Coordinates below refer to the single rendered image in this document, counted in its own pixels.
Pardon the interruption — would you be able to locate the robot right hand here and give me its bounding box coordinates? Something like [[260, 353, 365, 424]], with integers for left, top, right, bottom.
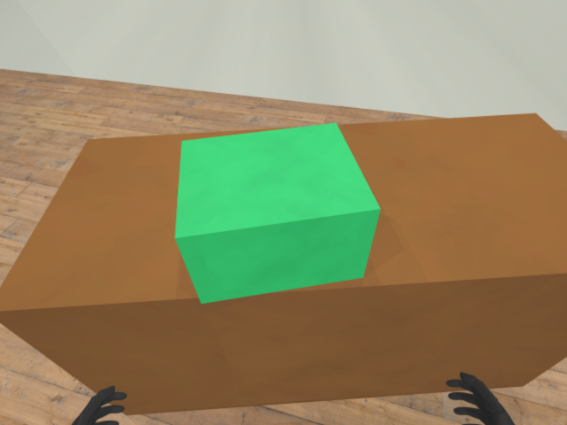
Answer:
[[447, 372, 515, 425]]

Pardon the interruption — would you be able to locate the pedestal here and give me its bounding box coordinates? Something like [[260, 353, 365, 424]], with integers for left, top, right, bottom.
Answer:
[[0, 113, 567, 415]]

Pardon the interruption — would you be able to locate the carton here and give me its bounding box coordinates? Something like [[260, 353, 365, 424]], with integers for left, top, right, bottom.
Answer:
[[175, 123, 381, 304]]

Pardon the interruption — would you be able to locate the robot left hand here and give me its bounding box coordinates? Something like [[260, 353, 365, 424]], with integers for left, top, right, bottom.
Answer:
[[72, 386, 127, 425]]

